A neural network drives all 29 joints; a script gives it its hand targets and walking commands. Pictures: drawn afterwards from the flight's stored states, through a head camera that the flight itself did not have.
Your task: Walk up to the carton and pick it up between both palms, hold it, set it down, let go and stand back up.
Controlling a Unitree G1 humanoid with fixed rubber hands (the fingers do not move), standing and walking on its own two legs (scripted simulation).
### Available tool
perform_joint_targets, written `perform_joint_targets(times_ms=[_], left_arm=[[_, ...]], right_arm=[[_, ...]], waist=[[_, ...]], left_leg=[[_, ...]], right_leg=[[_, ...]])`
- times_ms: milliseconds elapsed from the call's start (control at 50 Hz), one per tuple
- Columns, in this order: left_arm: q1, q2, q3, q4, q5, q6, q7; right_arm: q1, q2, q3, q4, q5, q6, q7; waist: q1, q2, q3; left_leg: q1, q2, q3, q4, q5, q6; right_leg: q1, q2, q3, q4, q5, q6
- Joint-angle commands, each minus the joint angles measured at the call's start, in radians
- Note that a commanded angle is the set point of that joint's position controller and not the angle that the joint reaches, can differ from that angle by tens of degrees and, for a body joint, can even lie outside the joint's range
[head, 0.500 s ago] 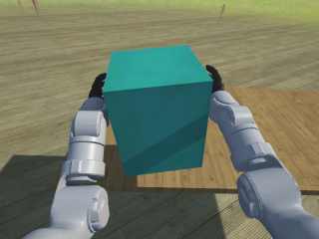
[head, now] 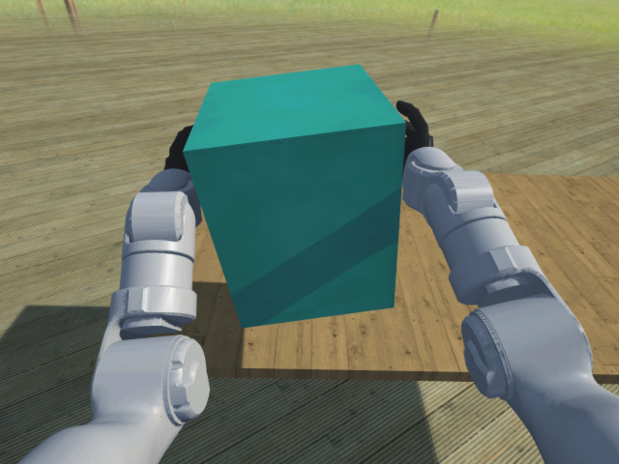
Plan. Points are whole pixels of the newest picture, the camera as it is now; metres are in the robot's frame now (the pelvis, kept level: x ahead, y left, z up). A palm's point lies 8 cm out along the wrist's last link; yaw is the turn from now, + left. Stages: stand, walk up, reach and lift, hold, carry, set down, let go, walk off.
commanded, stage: reach and lift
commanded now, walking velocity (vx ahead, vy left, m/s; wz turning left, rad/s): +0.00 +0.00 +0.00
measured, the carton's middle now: (301, 194) +0.40 +0.00 +0.22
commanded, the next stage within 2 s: hold in 0.38 s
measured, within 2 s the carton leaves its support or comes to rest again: neither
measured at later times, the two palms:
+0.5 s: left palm (168, 171) +0.38 +0.16 +0.27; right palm (415, 150) +0.38 -0.13 +0.29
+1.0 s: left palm (163, 163) +0.37 +0.16 +0.28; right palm (418, 132) +0.37 -0.13 +0.32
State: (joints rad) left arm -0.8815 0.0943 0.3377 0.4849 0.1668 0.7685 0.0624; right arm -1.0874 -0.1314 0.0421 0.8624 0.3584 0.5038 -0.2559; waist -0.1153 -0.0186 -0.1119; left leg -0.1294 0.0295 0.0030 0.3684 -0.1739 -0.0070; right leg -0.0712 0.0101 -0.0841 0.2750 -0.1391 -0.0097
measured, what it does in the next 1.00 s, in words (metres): stands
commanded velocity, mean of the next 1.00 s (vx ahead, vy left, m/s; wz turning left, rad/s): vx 0.00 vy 0.00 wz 0.00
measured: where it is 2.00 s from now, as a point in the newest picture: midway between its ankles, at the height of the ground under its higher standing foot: outside the picture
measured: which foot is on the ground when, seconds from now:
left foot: down 0.00-1.00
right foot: down 0.00-1.00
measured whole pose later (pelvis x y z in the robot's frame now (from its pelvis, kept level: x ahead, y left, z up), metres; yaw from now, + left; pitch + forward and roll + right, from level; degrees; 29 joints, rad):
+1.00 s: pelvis +0.00 +0.00 +0.00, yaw +0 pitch -3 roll -2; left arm -0.95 0.10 0.33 0.48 0.14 0.89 0.09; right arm -1.20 -0.18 0.04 0.91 0.42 0.62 -0.28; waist -0.07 0.01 -0.16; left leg -0.16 0.02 -0.02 0.41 -0.19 -0.01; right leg -0.10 0.02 -0.05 0.30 -0.14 -0.01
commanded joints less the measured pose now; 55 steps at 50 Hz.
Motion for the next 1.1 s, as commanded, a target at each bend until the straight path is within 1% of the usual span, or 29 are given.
perform_joint_targets(times_ms=[0,40,140,180,200,220,300,340,400,460,520,560,580,600,700,720,740,760,780,800,820,840,880,900,940,1000,1020,1060,1080], left_arm=[[-0.958,-0.606,-0.44,-0.341,-0.19,-0.104,-0.151],[-0.964,-0.62,-0.496,-0.403,-0.209,-0.092,-0.139],[-0.977,-0.63,-0.54,-0.481,-0.225,-0.064,-0.124],[-0.945,-0.61,-0.519,-0.447,-0.212,-0.049,-0.125],[-0.953,-0.615,-0.533,-0.466,-0.224,-0.049,-0.129],[-0.949,-0.615,-0.531,-0.462,-0.217,-0.045,-0.13],[-1.006,-0.592,-0.502,-0.446,-0.21,-0.038,-0.131],[-0.995,-0.597,-0.476,-0.41,-0.212,-0.035,-0.127],[-0.951,-0.592,-0.459,-0.355,-0.197,-0.018,-0.132],[-0.983,-0.59,-0.428,-0.295,-0.185,-0.01,-0.143],[-1.005,-0.575,-0.409,-0.268,-0.178,-0.011,-0.148],[-1.02,-0.59,-0.41,-0.271,-0.185,-0.012,-0.147],[-1.03,-0.598,-0.409,-0.266,-0.188,-0.013,-0.143],[-1.052,-0.592,-0.409,-0.293,-0.198,-0.02,-0.138],[-1.12,-0.572,-0.388,-0.275,-0.201,-0.024,-0.118],[-1.115,-0.568,-0.386,-0.265,-0.2,-0.02,-0.116],[-1.097,-0.565,-0.379,-0.271,-0.203,-0.016,-0.116],[-1.1,-0.572,-0.389,-0.293,-0.21,-0.013,-0.116],[-1.093,-0.566,-0.376,-0.282,-0.203,-0.006,-0.116],[-1.097,-0.549,-0.361,-0.262,-0.199,-0.004,-0.119],[-1.131,-0.577,-0.409,-0.327,-0.228,-0.012,-0.116],[-1.159,-0.574,-0.419,-0.328,-0.235,-0.014,-0.112],[-1.122,-0.574,-0.393,-0.272,-0.224,-0.005,-0.113],[-1.099,-0.575,-0.391,-0.25,-0.216,0.001,-0.115],[-1.135,-0.573,-0.401,-0.279,-0.228,-0.004,-0.12],[-1.147,-0.56,-0.377,-0.24,-0.232,-0.008,-0.117],[-1.144,-0.566,-0.385,-0.232,-0.235,-0.011,-0.116],[-1.155,-0.565,-0.374,-0.269,-0.237,-0.017,-0.115],[-1.15,-0.556,-0.364,-0.241,-0.229,-0.013,-0.115]], right_arm=[[-0.745,0.727,0.236,-0.45,0.17,-0.029,0.105],[-0.717,0.713,0.233,-0.485,0.178,-0.022,0.102],[-0.7,0.71,0.25,-0.516,0.193,0.014,0.099],[-0.679,0.695,0.244,-0.494,0.181,0.032,0.098],[-0.708,0.709,0.257,-0.538,0.186,0.028,0.096],[-0.7,0.706,0.255,-0.529,0.187,0.036,0.093],[-0.723,0.715,0.24,-0.472,0.188,0.062,0.103],[-0.776,0.723,0.244,-0.493,0.188,0.057,0.11],[-0.757,0.688,0.249,-0.457,0.203,0.069,0.106],[-0.767,0.671,0.186,-0.371,0.179,0.082,0.11],[-0.753,0.649,0.157,-0.285,0.18,0.093,0.121],[-0.809,0.658,0.158,-0.323,0.188,0.081,0.127],[-0.807,0.664,0.156,-0.303,0.191,0.085,0.127],[-0.82,0.676,0.176,-0.314,0.209,0.082,0.128],[-0.872,0.703,0.16,-0.282,0.207,0.083,0.134],[-0.864,0.697,0.16,-0.277,0.221,0.084,0.133],[-0.842,0.7,0.17,-0.264,0.227,0.092,0.129],[-0.874,0.698,0.186,-0.32,0.245,0.085,0.126],[-0.859,0.675,0.178,-0.294,0.246,0.098,0.121],[-0.869,0.675,0.173,-0.283,0.244,0.104,0.121],[-0.899,0.698,0.179,-0.345,0.25,0.092,0.12],[-0.884,0.696,0.162,-0.322,0.246,0.099,0.12],[-0.851,0.681,0.135,-0.274,0.225,0.112,0.122],[-0.859,0.669,0.138,-0.281,0.225,0.109,0.123],[-0.887,0.681,0.134,-0.289,0.229,0.11,0.121],[-0.904,0.684,0.124,-0.255,0.22,0.115,0.125],[-0.912,0.683,0.119,-0.274,0.217,0.11,0.125],[-0.902,0.688,0.136,-0.275,0.236,0.112,0.123],[-0.887,0.673,0.132,-0.244,0.236,0.121,0.121]], waist=[[-0.003,0.095,-0.513],[-0.027,0.133,-0.529],[-0.026,0.131,-0.492],[-0.026,0.094,-0.457],[-0.021,0.084,-0.495],[-0.021,0.096,-0.482],[-0.001,0.08,-0.461],[0.021,0.047,-0.479],[0.025,0.057,-0.458],[0.012,0.063,-0.389],[0.003,0.08,-0.375],[0.017,0.086,-0.422],[0.006,0.084,-0.401],[0.021,0.085,-0.443],[0.044,0.072,-0.438],[0.043,0.089,-0.439],[0.038,0.074,-0.437],[0.045,0.075,-0.499],[0.034,0.075,-0.475],[0.044,0.059,-0.453],[0.035,0.082,-0.522],[0.02,0.109,-0.509],[0.012,0.088,-0.431],[0.023,0.089,-0.427],[0.021,0.088,-0.463],[0.022,0.075,-0.447],[0.021,0.091,-0.464],[0.027,0.075,-0.498],[0.025,0.091,-0.465]], left_leg=[[0.152,-0.086,-0.037,0.01,0.282,-0.048],[0.195,-0.079,-0.044,0.03,0.335,-0.072],[0.2,-0.073,-0.054,0.029,0.336,-0.079],[0.198,-0.072,-0.052,0.019,0.315,-0.071],[0.194,-0.076,-0.05,0.024,0.321,-0.064],[0.191,-0.076,-0.052,0.027,0.33,-0.064],[0.153,-0.073,-0.045,-0.003,0.24,-0.054],[0.133,-0.072,-0.043,-0.002,0.239,-0.041],[0.151,-0.068,-0.044,0.006,0.272,-0.052],[0.113,-0.065,-0.037,-0.022,0.185,-0.051],[0.105,-0.058,-0.041,-0.031,0.178,-0.057],[0.102,-0.057,-0.043,-0.022,0.198,-0.058],[0.101,-0.058,-0.044,-0.018,0.211,-0.06],[0.11,-0.061,-0.044,-0.01,0.226,-0.058],[0.081,-0.061,-0.041,-0.021,0.184,-0.045],[0.082,-0.063,-0.039,-0.013,0.189,-0.048],[0.086,-0.063,-0.041,-0.008,0.216,-0.047],[0.104,-0.064,-0.041,0.004,0.246,-0.049],[0.119,-0.062,-0.044,0.004,0.257,-0.056],[0.103,-0.063,-0.043,0.0,0.218,-0.047],[0.112,-0.063,-0.049,0.012,0.24,-0.053],[0.114,-0.065,-0.048,0.015,0.237,-0.062],[0.09,-0.059,-0.045,-0.004,0.189,-0.058],[0.074,-0.058,-0.046,-0.01,0.169,-0.053],[0.065,-0.062,-0.046,-0.013,0.153,-0.052],[0.052,-0.063,-0.044,-0.018,0.124,-0.041],[0.046,-0.065,-0.047,-0.01,0.118,-0.044],[0.071,-0.06,-0.052,0.004,0.201,-0.051],[0.071,-0.063,-0.051,0.003,0.19,-0.055]], right_leg=[[0.15,0.053,0.051,0.025,0.38,0.087],[0.12,0.063,0.043,0.031,0.371,0.081],[0.097,0.067,0.044,0.032,0.337,0.085],[0.099,0.068,0.046,0.025,0.328,0.088],[0.112,0.067,0.046,0.027,0.355,0.094],[0.12,0.067,0.05,0.032,0.376,0.094],[0.104,0.062,0.053,0.02,0.287,0.09],[0.111,0.068,0.055,0.023,0.303,0.086],[0.129,0.069,0.06,0.021,0.328,0.082],[0.085,0.063,0.064,-0.003,0.214,0.074],[0.081,0.064,0.065,-0.003,0.201,0.062],[0.094,0.067,0.067,0.001,0.204,0.057],[0.097,0.068,0.066,-0.001,0.217,0.059],[0.105,0.065,0.069,0.007,0.233,0.063],[0.072,0.068,0.066,0.011,0.185,0.065],[0.073,0.065,0.072,0.011,0.191,0.064],[0.093,0.066,0.075,0.012,0.227,0.067],[0.112,0.068,0.073,0.019,0.259,0.068],[0.107,0.074,0.07,0.016,0.259,0.065],[0.097,0.071,0.068,0.007,0.211,0.068],[0.098,0.073,0.067,0.02,0.227,0.066],[0.075,0.069,0.071,0.017,0.216,0.063],[0.057,0.066,0.074,0.007,0.183,0.062],[0.073,0.066,0.075,0.005,0.168,0.059],[0.084,0.065,0.078,0.008,0.157,0.06],[0.061,0.059,0.082,0.002,0.141,0.061],[0.062,0.057,0.082,0.005,0.146,0.059],[0.097,0.067,0.075,0.022,0.211,0.062],[0.081,0.065,0.078,0.013,0.194,0.061]])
